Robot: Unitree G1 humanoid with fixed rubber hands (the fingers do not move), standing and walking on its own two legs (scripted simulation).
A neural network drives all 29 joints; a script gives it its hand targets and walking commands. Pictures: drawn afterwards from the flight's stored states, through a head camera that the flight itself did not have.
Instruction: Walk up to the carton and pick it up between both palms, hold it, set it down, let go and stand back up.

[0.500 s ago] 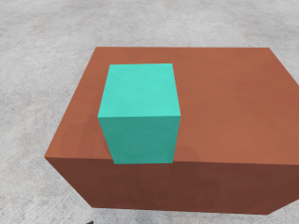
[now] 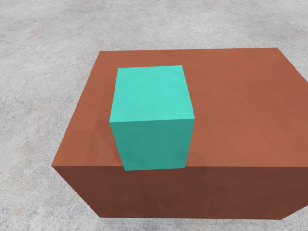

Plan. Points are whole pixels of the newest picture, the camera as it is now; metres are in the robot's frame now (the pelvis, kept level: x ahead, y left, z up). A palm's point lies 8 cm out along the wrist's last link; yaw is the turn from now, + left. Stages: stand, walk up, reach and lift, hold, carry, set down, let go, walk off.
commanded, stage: walk up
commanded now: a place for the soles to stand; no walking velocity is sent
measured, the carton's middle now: (152, 119) +0.45 +0.03 +0.03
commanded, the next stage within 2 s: reach and lift in 1.08 s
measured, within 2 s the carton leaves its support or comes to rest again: neither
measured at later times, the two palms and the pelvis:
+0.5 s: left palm out of the picture +0.09 +0.25 -0.12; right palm out of the picture +0.09 -0.19 -0.12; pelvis +0.00 +0.04 +0.00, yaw -2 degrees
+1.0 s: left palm out of the picture +0.09 +0.25 -0.11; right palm out of the picture +0.07 -0.20 -0.12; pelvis -0.01 +0.04 -0.01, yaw -3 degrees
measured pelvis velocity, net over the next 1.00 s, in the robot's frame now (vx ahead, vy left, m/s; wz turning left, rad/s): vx -0.01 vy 0.04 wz -0.05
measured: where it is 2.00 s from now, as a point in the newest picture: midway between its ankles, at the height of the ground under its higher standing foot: outside the picture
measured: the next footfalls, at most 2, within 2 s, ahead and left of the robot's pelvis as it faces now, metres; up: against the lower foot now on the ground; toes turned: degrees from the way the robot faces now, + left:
none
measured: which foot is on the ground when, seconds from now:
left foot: down 0.00-1.00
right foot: down 0.00-1.00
